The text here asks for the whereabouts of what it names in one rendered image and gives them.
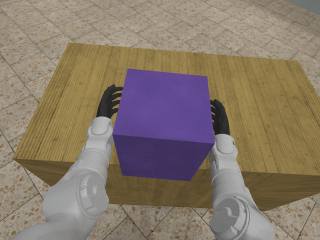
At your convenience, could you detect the carton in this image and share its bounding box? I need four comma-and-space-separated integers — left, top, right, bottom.
112, 68, 215, 182

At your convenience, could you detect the right robot forearm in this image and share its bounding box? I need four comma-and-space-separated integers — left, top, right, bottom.
209, 134, 263, 216

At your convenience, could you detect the left robot hand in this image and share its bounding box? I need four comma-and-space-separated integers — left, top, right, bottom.
96, 84, 123, 119

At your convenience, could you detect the pedestal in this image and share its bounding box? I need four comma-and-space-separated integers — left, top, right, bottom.
12, 42, 320, 211

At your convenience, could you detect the right robot hand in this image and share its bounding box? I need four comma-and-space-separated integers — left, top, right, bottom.
210, 99, 230, 136

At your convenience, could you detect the left robot upper arm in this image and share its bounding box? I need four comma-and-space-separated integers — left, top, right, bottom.
10, 173, 109, 240

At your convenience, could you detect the right robot upper arm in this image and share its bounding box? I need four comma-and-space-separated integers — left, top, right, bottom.
209, 197, 276, 240

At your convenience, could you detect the left robot forearm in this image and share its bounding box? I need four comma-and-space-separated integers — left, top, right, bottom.
43, 116, 114, 219

